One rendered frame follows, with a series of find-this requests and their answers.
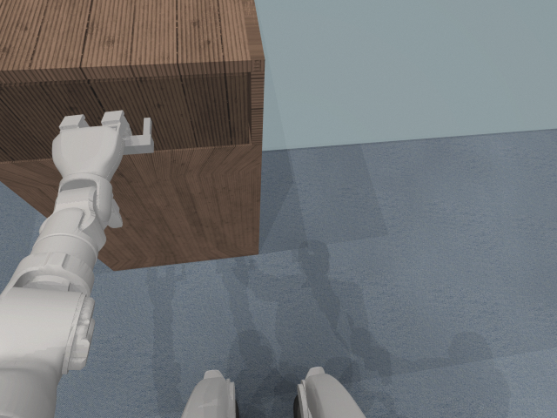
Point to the robot left hand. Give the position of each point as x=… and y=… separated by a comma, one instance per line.
x=98, y=150

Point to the cabinet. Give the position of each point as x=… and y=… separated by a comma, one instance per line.
x=177, y=206

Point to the robot left thigh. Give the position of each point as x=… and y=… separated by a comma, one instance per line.
x=211, y=398

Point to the handle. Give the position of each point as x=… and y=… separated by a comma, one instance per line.
x=140, y=143

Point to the robot left shin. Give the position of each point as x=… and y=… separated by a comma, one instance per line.
x=212, y=374

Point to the drawer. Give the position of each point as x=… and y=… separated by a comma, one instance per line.
x=187, y=111

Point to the left robot forearm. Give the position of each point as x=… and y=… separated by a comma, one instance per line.
x=65, y=252

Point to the left robot upper arm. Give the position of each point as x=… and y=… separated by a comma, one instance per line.
x=43, y=334

